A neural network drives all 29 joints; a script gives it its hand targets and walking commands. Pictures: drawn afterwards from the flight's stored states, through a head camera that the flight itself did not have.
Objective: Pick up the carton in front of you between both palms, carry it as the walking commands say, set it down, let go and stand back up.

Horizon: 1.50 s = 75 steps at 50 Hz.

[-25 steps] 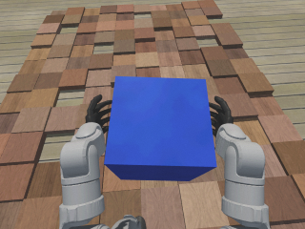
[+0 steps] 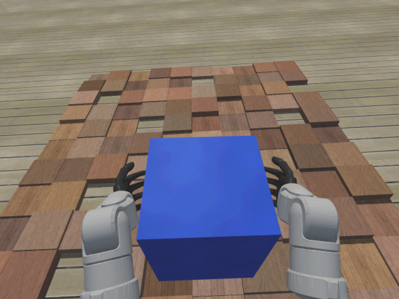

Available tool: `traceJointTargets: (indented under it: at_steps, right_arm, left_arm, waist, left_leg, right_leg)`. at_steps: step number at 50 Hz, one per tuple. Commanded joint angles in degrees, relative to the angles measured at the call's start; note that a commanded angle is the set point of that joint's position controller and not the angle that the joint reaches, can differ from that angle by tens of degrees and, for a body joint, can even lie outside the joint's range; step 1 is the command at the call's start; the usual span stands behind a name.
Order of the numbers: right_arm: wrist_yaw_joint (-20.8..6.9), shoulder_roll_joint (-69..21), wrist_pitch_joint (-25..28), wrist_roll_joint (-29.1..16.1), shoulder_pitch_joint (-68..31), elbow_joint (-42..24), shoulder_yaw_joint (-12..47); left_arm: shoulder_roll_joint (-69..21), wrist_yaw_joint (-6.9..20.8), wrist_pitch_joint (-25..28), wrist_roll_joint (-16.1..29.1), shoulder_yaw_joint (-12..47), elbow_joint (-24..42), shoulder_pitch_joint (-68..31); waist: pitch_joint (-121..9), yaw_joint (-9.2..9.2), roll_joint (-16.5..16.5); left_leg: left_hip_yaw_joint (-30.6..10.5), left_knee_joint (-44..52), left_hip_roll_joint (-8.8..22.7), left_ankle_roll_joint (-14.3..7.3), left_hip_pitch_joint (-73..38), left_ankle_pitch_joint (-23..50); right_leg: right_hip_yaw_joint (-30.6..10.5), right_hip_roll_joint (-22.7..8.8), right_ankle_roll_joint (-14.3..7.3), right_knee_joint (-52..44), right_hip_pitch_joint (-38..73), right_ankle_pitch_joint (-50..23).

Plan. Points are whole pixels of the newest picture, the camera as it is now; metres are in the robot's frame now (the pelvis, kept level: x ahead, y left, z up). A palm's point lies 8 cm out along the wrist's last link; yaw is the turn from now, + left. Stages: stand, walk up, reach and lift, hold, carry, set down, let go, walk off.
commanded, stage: carry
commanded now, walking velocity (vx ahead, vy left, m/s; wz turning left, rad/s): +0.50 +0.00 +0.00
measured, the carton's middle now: (204, 212) +0.30 +0.02 +0.03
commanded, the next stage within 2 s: none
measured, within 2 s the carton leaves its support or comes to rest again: neither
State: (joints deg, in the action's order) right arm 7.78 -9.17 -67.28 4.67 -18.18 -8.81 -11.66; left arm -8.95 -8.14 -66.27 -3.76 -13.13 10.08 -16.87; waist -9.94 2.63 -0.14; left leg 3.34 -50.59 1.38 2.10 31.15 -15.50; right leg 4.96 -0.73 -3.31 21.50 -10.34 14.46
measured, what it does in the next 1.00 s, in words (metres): walks ahead: left foot, then right foot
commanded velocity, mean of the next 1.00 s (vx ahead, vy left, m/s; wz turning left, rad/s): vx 0.50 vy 0.00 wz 0.00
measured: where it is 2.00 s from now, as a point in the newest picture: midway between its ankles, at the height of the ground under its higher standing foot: (201, 160)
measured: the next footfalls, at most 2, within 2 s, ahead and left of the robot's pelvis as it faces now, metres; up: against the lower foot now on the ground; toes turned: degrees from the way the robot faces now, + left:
left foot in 0.18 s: +0.29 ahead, +0.12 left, +0.00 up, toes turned +8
right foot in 0.76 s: +0.65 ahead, -0.04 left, -0.01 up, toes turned -2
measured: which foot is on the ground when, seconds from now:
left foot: up 0.00-0.16, down 0.18-0.78, up 0.80-1.00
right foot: down 0.00-0.18, up 0.20-0.74, down 0.76-1.00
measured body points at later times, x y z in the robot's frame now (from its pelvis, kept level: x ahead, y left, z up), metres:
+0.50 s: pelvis +0.30 +0.07 +0.00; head +0.28 +0.08 +0.45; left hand +0.56 +0.21 +0.09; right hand +0.54 -0.09 +0.09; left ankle +0.25 +0.12 -0.75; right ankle +0.39 -0.09 -0.69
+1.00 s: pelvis +0.58 +0.03 -0.03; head +0.63 +0.02 +0.42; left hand +0.93 +0.21 +0.08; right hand +0.95 -0.09 +0.07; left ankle +0.60 +0.15 -0.67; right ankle +0.61 -0.04 -0.76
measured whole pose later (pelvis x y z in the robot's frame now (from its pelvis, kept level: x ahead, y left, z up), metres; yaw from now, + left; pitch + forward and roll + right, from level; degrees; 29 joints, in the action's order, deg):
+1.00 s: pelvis +0.58 +0.03 -0.03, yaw +2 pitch +4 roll +0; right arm 8.2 -5.8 -65.3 2.8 -29.2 -9.0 -14.0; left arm -4.3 -9.7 -63.9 0.1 -12.6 7.1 -30.0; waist 1.1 3.8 1.5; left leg 0.8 -70.3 2.1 -3.2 40.4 -21.4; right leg 6.5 2.3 -5.8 32.1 -22.7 14.2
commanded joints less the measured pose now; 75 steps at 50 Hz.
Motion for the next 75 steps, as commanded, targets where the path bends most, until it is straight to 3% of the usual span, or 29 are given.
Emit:
traceJointTargets:
  at_steps: [1, 7, 9, 10, 11, 12, 14, 19, 20, 22, 28, 34, 35, 37, 38, 39, 40, 42, 44, 51, 56, 59, 61, 62, 65, 68, 70, 73, 75]
  right_arm:
    - [-5.82, -51.69, 2.63, -14.34, -23.2, -7.26, 40.66]
    - [-6.6, -48.07, 0.2, -13.94, -9.79, -17.37, 43.95]
    - [-7.58, -48.1, -0.65, -15.83, -7.4, -20.16, 44.02]
    - [-8.12, -47.16, -1.13, -16.4, -7.83, -23.1, 44.54]
    - [-8.47, -45.15, -1.54, -16.22, -5.8, -20.61, 44.53]
    - [-9.31, -48.2, -1.44, -18.17, -5.88, -20.06, 45.41]
    - [-10.05, -50.15, -0.98, -19.56, -9.92, -22.25, 46.24]
    - [-11.75, -49.6, -0.62, -22.62, -9.38, -24.93, 48.63]
    - [-12.45, -48.81, -0.61, -22.23, -8.0, -23.99, 48.57]
    - [-12.28, -46.04, -1.34, -22.22, -7.82, -22.65, 48.14]
    - [-10.26, -37.01, -2.05, -20.35, -12.38, -24.68, 43.81]
    - [-5.6, -31.56, -2.85, -17.01, -22.48, -13.04, 38.71]
    - [-5.09, -31.05, -2.58, -16.92, -24.97, -11.8, 38.43]
    - [-4.24, -31.13, -2.59, -16.3, -27.47, -6.54, 37.78]
    - [-4.24, -32.72, -1.88, -17.6, -31.08, -9.01, 38.16]
    - [-4.4, -34.63, -1.54, -17.71, -32.81, -8.58, 38.44]
    - [-4.21, -33.49, -1.12, -17.5, -34.36, -6.09, 36.21]
    - [-4.43, -41.02, 0.69, -18.11, -39.29, -9.21, 37.0]
    - [-4.51, -43.0, 2.07, -17.64, -43.49, -6.01, 36.42]
    - [-2.1, -38.05, 4.08, -14.9, -44.81, -1.64, 34.25]
    - [-2.87, -36.85, 1.71, -16.51, -49.73, -4.23, 33.56]
    - [-2.79, -35.75, -0.59, -17.85, -50.86, -6.25, 35.29]
    - [-2.39, -32.74, -1.37, -16.54, -47.98, -4.85, 31.53]
    - [-2.52, -36.5, -1.86, -16.98, -49.64, -7.39, 33.51]
    - [-5.03, -43.09, -3.3, -25.06, -56.35, -9.55, 38.41]
    - [-6.21, -44.59, -2.7, -26.15, -60.67, -7.66, 39.71]
    - [-7.2, -46.29, -1.89, -30.95, -65.25, -10.78, 41.16]
    - [-6.99, -40.37, -2.77, -26.49, -55.7, -2.35, 36.88]
    - [-7.25, -41.89, -2.9, -25.52, -54.2, 2.99, 35.65]
  left_arm:
    - [-53.74, 10.64, 0.47, 22.72, 45.04, 8.43, -31.07]
    - [-46.98, 11.47, -1.46, 20.47, 46.1, 17.69, -16.41]
    - [-46.64, 11.81, -2.56, 21.09, 46.95, 18.04, -11.72]
    - [-46.12, 12.23, -3.1, 20.73, 45.98, 20.09, -10.47]
    - [-45.77, 12.2, -3.54, 20.04, 47.22, 20.55, -9.84]
    - [-45.28, 12.46, -3.17, 20.88, 46.67, 23.13, -13.16]
    - [-49.02, 12.64, -2.78, 21.19, 47.78, 21.76, -13.48]
    - [-48.17, 11.21, -0.75, 17.73, 47.29, 20.01, -6.59]
    - [-48.24, 10.9, -0.7, 17.16, 48.83, 21.67, -6.82]
    - [-46.44, 10.25, -1.75, 16.12, 46.2, 20.92, -7.19]
    - [-41.52, 8.92, -3.2, 18.29, 48.17, 21.54, -13.32]
    - [-32.42, 6.26, -4.06, 17.87, 41.46, 10.92, -24.91]
    - [-32.42, 5.69, -3.78, 17.84, 41.06, 9.84, -26.55]
    - [-31.46, 4.97, -3.32, 15.65, 35.7, 2.59, -26.37]
    - [-31.64, 4.6, -2.13, 14.72, 36.31, 4.41, -26.32]
    - [-31.28, 4.66, -1.42, 15.73, 36.69, 3.94, -30.29]
    - [-34.76, 4.19, -1.42, 16.03, 35.64, -1.2, -30.33]
    - [-42.31, 5.2, 0.69, 20.18, 40.01, 5.28, -38.83]
    - [-43.99, 6.14, 2.25, 22.14, 42.52, 8.18, -50.46]
    - [-41.84, 5.18, 3.31, 24.14, 42.25, 5.89, -55.82]
    - [-40.84, 4.5, 0.86, 21.33, 38.0, 3.19, -54.83]
    - [-37.51, 3.53, -1.92, 19.24, 35.73, 1.71, -50.42]
    - [-38.8, 3.69, -3.45, 20.59, 35.66, 2.65, -51.36]
    - [-38.78, 4.04, -4.06, 19.69, 36.27, 4.82, -52.24]
    - [-39.12, 3.32, -4.61, 15.05, 31.65, 2.56, -51.61]
    - [-37.45, 3.06, -4.15, 11.62, 29.85, -1.79, -51.07]
    - [-37.37, 2.41, -3.62, 11.83, 29.73, 3.43, -55.64]
    - [-34.95, 1.74, -3.99, 8.42, 28.58, -4.8, -48.15]
    - [-33.6, 2.11, -4.72, 6.87, 28.16, -3.52, -48.69]
  waist:
    - [-9.36, -0.16, -6.44]
    - [-9.44, -1.53, -7.68]
    - [-16.25, -3.32, -6.06]
    - [-18.89, -4.04, 2.96]
    - [-19.84, -3.09, 14.03]
    - [-18.67, -4.0, 13.53]
    - [-14.65, -3.68, 1.4]
    - [-9.26, -3.07, 4.21]
    - [-7.35, -3.06, 8.93]
    - [-4.29, -2.79, 3.87]
    - [-1.4, -3.69, 8.88]
    - [3.3, -6.15, 5.52]
    - [3.26, -3.89, 10.67]
    - [-8.3, 1.02, 5.17]
    - [-15.29, 4.4, -3.43]
    - [-17.78, 1.86, -19.71]
    - [-14.81, 2.89, -15.05]
    - [-18.49, 1.57, -4.81]
    - [-15.3, -2.32, -4.7]
    - [-16.72, 0.14, -4.0]
    - [-16.15, -0.69, -6.81]
    - [-20.76, -4.35, -3.15]
    - [-25.38, -9.13, 17.12]
    - [-25.62, -9.34, 15.54]
    - [-19.37, -10.59, 2.52]
    - [-13.88, -9.51, 2.86]
    - [-13.4, -8.4, 5.15]
    - [-10.68, -8.55, 9.21]
    - [-11.18, -6.47, 9.2]
  left_leg:
    - [2.75, 7.93, -1.46, 0.44, 13.25, 2.89]
    - [10.61, 27.86, -3.92, -2.61, -11.81, 16.35]
    - [7.07, 28.93, -0.95, -3.92, -33.53, 20.93]
    - [-7.53, 27.3, 9.52, -5.98, -44.04, 14.51]
    - [-25.79, 29.76, 19.48, -13.87, -51.1, 13.01]
    - [-30.38, 32.67, 22.26, -16.53, -52.68, 15.35]
    - [-23.06, 34.68, 19.1, -13.87, -41.23, 21.09]
    - [-7.53, 38.98, 14.06, -6.6, -29.22, 18.13]
    - [-6.19, 40.24, 14.01, -8.7, -30.93, 16.77]
    - [-7.57, 41.87, 15.33, -11.85, -28.1, 12.59]
    - [-1.37, 37.21, 10.93, -7.47, -34.55, 26.91]
    - [-2.06, 33.83, 12.07, -11.56, -31.29, 25.7]
    - [0.3, 29.46, 10.95, -10.8, -29.99, 30.08]
    - [5.62, 9.76, 6.74, -7.1, -24.78, 42.32]
    - [6.46, -6.03, 2.69, -4.15, -11.53, 32.78]
    - [4.32, -21.3, -6.12, -1.3, 3.09, -10.48]
    - [-3.19, -33.74, -6.35, -2.84, 10.21, -12.11]
    - [-7.15, -32.28, -0.87, -4.52, 8.78, -8.02]
    - [-5.9, -27.79, 0.66, -5.48, 6.65, -4.06]
    - [-2.6, -9.01, 2.26, -4.72, 13.72, -6.31]
    - [3.56, 7.74, -1.16, -5.71, -1.83, 4.23]
    - [5.91, 19.0, -4.3, -7.98, -26.76, 7.71]
    - [-31.14, 26.76, 14.55, -18.99, -44.49, 26.51]
    - [-37.02, 23.88, 17.87, -21.74, -50.95, 34.61]
    - [-28.11, 21.59, 15.23, -17.92, -48.39, 28.47]
    - [-23.37, 25.37, 12.88, -14.61, -42.38, 23.58]
    - [-21.83, 27.8, 13.36, -16.52, -38.23, 26.47]
    - [-10.02, 27.46, 6.17, -11.34, -31.52, 35.7]
    - [-10.87, 29.88, 9.26, -11.07, -24.49, 33.57]
  right_leg:
    - [-11.75, -12.23, -4.41, -3.15, 23.89, -39.73]
    - [0.37, -10.76, 0.41, 2.57, 16.05, -52.38]
    - [3.82, -7.1, 4.38, 15.11, 5.59, -36.48]
    - [3.09, -4.75, 4.58, 29.54, -7.47, -19.25]
    - [1.07, 1.3, 4.65, 41.04, -21.71, 8.11]
    - [-2.65, 1.22, 3.95, 50.14, -29.04, 13.9]
    - [-7.51, -3.82, 2.54, 47.25, -28.0, 7.22]
    - [-1.95, -4.43, 3.43, 36.06, -22.85, -3.13]
    - [-1.74, -5.2, 3.66, 32.43, -26.43, -4.48]
    - [-2.61, -6.99, 3.72, 30.58, -28.8, -8.05]
    - [2.21, -4.21, 3.67, 24.33, -33.0, -12.75]
    - [7.2, -1.54, 0.24, 16.93, -27.45, -9.01]
    - [5.89, -1.18, -1.09, 14.72, -24.03, -6.42]
    - [9.81, 4.04, -2.33, 9.33, -0.09, -2.17]
    - [-3.95, -3.85, -6.09, 9.72, 18.31, 0.28]
    - [-34.87, -19.98, -12.36, -0.9, 25.48, -0.19]
    - [-42.43, -20.7, -15.31, -1.84, 25.01, -7.9]
    - [-34.73, -16.56, -11.33, 0.3, 17.25, -7.09]
    - [-24.37, -12.46, -7.6, -0.38, 8.46, -2.84]
    - [-18.3, -15.03, -12.9, 1.41, 10.88, -16.61]
    - [-8.71, -11.19, -8.42, 1.71, 5.26, -20.66]
    - [-1.51, -5.52, -2.97, 23.07, -3.06, -39.81]
    - [-0.96, 4.99, 2.67, 48.55, -24.68, -3.46]
    - [-4.65, 5.94, 1.63, 55.86, -34.06, 14.21]
    - [-7.21, 1.35, 0.47, 55.67, -45.61, 12.55]
    - [-5.24, 0.9, 0.4, 40.61, -41.66, 8.84]
    - [-4.23, -0.39, 1.19, 30.98, -35.63, 3.7]
    - [3.99, 5.53, 1.78, 14.46, -22.94, -7.05]
    - [2.48, 3.13, -0.64, 15.65, -14.23, -14.94]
